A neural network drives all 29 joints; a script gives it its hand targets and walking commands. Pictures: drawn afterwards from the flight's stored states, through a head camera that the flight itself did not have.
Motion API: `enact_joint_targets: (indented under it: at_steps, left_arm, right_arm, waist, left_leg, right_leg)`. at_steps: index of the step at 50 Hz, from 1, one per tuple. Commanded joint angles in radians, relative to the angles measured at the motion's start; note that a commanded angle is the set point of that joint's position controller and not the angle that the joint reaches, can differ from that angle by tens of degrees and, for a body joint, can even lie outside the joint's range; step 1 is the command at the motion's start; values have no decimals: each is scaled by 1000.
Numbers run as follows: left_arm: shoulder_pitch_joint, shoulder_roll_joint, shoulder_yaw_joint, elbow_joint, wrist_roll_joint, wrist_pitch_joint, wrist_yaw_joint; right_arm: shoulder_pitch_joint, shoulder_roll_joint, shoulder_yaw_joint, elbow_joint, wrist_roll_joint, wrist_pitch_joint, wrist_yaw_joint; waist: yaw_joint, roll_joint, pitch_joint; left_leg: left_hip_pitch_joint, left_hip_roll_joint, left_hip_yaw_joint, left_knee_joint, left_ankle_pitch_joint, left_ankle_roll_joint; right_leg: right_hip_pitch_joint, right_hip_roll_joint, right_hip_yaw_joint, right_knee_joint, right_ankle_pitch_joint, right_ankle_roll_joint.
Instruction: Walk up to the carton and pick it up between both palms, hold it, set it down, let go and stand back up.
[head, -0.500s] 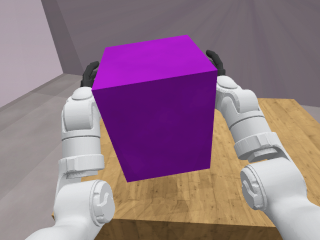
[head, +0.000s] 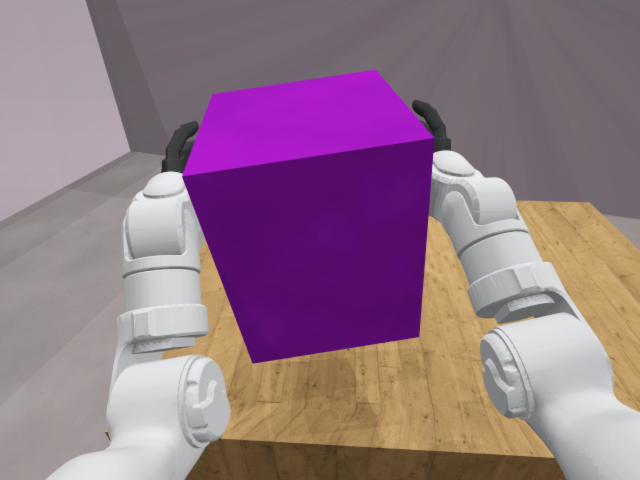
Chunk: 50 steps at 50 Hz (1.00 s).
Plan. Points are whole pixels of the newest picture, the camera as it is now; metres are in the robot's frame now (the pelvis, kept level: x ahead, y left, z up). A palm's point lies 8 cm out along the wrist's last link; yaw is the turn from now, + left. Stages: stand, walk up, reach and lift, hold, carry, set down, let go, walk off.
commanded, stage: hold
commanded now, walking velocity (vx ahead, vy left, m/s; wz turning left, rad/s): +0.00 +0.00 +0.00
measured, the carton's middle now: (315, 214) +0.35 -0.01 +0.24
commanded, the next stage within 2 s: set down in 0.04 s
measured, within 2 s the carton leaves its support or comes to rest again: neither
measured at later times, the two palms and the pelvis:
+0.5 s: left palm (191, 185) +0.39 +0.14 +0.26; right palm (428, 201) +0.37 -0.15 +0.24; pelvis +0.00 +0.01 +0.00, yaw +1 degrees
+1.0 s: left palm (205, 215) +0.42 +0.14 +0.21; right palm (422, 227) +0.38 -0.15 +0.19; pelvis +0.02 +0.02 +0.00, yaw +1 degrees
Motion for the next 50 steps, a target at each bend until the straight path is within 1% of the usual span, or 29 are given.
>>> enact_joint_targets:
  at_steps: [1,2,3,5,7,8,10,11,12,13,15,16,17,18,19,20,23,26,28,31,33,35,37,39,43,46,47,49,50]
  left_arm:
    - [-784,-591,-417,-101,-125,-87,-133]
    - [-783,-596,-422,-111,-129,-88,-133]
    - [-758,-582,-405,-120,-137,-96,-138]
    - [-759,-573,-411,-141,-134,-112,-145]
    - [-751,-563,-401,-128,-117,-132,-154]
    - [-769,-555,-391,-108,-107,-148,-158]
    - [-796,-543,-355,-68,-72,-187,-167]
    - [-794,-535,-341,-37,-57,-213,-171]
    - [-784,-536,-331,-24,-43,-244,-173]
    - [-775,-536,-329,-1,-31,-270,-173]
    - [-724,-517,-297,61,-3,-314,-177]
    - [-690,-513,-278,94,21,-327,-185]
    - [-655,-505,-265,110,37,-338,-193]
    - [-623,-502,-251,120,50,-343,-201]
    - [-596,-499,-245,124,64,-348,-209]
    - [-563,-498,-248,128,70,-351,-216]
    - [-505,-534,-288,92,64,-358,-223]
    - [-474,-559,-335,83,52,-369,-228]
    - [-474,-586,-393,41,29,-379,-223]
    - [-511,-615,-488,-28,-12,-406,-206]
    - [-533,-648,-557,-80,-51,-429,-186]
    - [-552,-658,-601,-96,-69,-439,-168]
    - [-542,-659,-613,-106,-67,-438,-161]
    - [-508,-650,-592,-62,-50,-426,-161]
    - [-382,-619,-497,21,12,-389,-184]
    - [-326,-599,-452,42,35,-374,-203]
    - [-330,-599,-460,13,33,-377,-204]
    - [-335,-588,-448,9,31,-390,-210]
    - [-345,-593,-473,-32,11,-400,-207]
  right_arm:
    - [-693,701,254,-242,127,2,105]
    - [-697,704,257,-250,130,0,105]
    - [-700,702,251,-267,79,-21,116]
    - [-688,684,236,-275,56,-51,122]
    - [-677,676,218,-266,25,-86,127]
    - [-674,672,189,-239,-1,-103,132]
    - [-688,663,144,-201,-58,-159,147]
    - [-682,657,114,-182,-94,-198,156]
    - [-677,653,100,-175,-122,-243,167]
    - [-672,643,86,-171,-148,-286,175]
    - [-647,625,65,-143,-194,-362,186]
    - [-619,610,51,-120,-217,-391,189]
    - [-598,611,48,-120,-237,-416,195]
    - [-570,602,42,-107,-251,-435,198]
    - [-545,598,35,-99,-265,-453,201]
    - [-533,596,44,-115,-273,-474,201]
    - [-537,586,79,-189,-267,-533,201]
    - [-543,579,105,-245,-280,-577,194]
    - [-541,585,132,-296,-282,-602,194]
    - [-547,586,159,-337,-277,-632,192]
    - [-551,595,187,-368,-262,-648,191]
    - [-549,590,194,-374,-252,-650,189]
    - [-507,593,182,-342,-257,-636,188]
    - [-452,575,159,-282,-270,-617,186]
    - [-370,554,130,-222,-282,-586,180]
    - [-364,549,153,-255,-275,-584,172]
    - [-364,563,175,-277,-266,-590,169]
    - [-375,574,193,-293,-263,-600,165]
    - [-382,588,228,-343,-250,-612,164]
  waist:
    - [-8,52,-286]
    - [-6,45,-293]
    - [-33,36,-283]
    - [-49,33,-304]
    - [-54,35,-294]
    - [-59,43,-262]
    - [-51,42,-225]
    - [-54,38,-215]
    - [-38,36,-227]
    - [-40,22,-238]
    - [-24,11,-236]
    - [-25,7,-206]
    - [-17,-11,-196]
    - [-10,-18,-170]
    - [-14,-22,-159]
    - [-5,-26,-149]
    - [0,-33,-175]
    - [-13,-32,-180]
    - [-28,-29,-210]
    - [-58,8,-276]
    - [-59,32,-339]
    - [-67,63,-379]
    - [-77,83,-379]
    - [-79,85,-317]
    - [-73,68,-176]
    - [-62,45,-140]
    - [-61,48,-164]
    - [-65,40,-176]
    - [-57,37,-225]
  left_leg:
    - [-81,-85,56,-61,192,-32]
    - [-69,-85,54,-57,211,-33]
    - [-34,-96,54,-38,231,-20]
    - [14,-101,51,-25,279,-26]
    - [29,-104,59,-28,275,-31]
    - [21,-105,63,-35,247,-34]
    - [-5,-100,69,-58,184,-26]
    - [-13,-98,74,-67,148,-25]
    - [-12,-94,80,-82,134,-22]
    - [1,-95,88,-82,139,-20]
    - [6,-91,97,-95,150,-11]
    - [7,-92,103,-107,134,-4]
    - [15,-93,112,-110,127,0]
    - [13,-93,119,-120,119,5]
    - [14,-94,118,-126,119,12]
    - [21,-94,126,-124,130,13]
    - [52,-94,127,-99,218,9]
    - [63,-95,127,-85,239,7]
    - [86,-93,122,-72,270,0]
    - [123,-91,111,-47,331,-21]
    - [166,-85,105,-24,403,-38]
    - [215,-76,101,3,469,-53]
    - [242,-70,98,8,485,-64]
    - [232,-63,98,-2,468,-71]
    - [164,-67,107,-44,366,-55]
    - [114,-82,109,-48,369,-42]
    - [122,-82,107,-39,414,-42]
    - [123,-87,97,-26,479,-40]
    - [141,-87,94,-11,527,-44]
  right_leg:
    - [195,86,-5,12,126,32]
    - [196,87,-5,12,141,32]
    - [197,77,3,11,175,16]
    - [206,79,-3,15,233,18]
    - [206,78,-13,14,237,21]
    - [201,75,-18,10,205,20]
    - [195,66,-30,1,143,23]
    - [197,60,-36,-2,113,24]
    - [204,60,-45,-6,100,21]
    - [212,60,-55,-10,99,22]
    - [235,57,-69,-20,111,27]
    - [243,51,-74,-30,104,28]
    - [254,52,-81,-34,106,34]
    - [265,51,-89,-37,102,35]
    - [268,47,-91,-44,106,36]
    - [271,50,-100,-43,111,37]
    - [297,53,-106,-38,180,36]
    - [304,52,-112,-41,199,31]
    - [309,52,-120,-40,222,28]
    - [285,53,-122,-35,241,19]
    - [250,59,-125,-29,254,16]
    - [194,64,-131,-30,239,4]
    - [166,66,-131,-37,216,-1]
    - [146,65,-131,-48,174,-3]
    - [188,55,-125,-65,162,4]
    - [253,50,-116,-51,257,18]
    - [275,49,-115,-40,313,21]
    - [292,49,-111,-29,390,26]
    - [310,53,-112,-13,440,29]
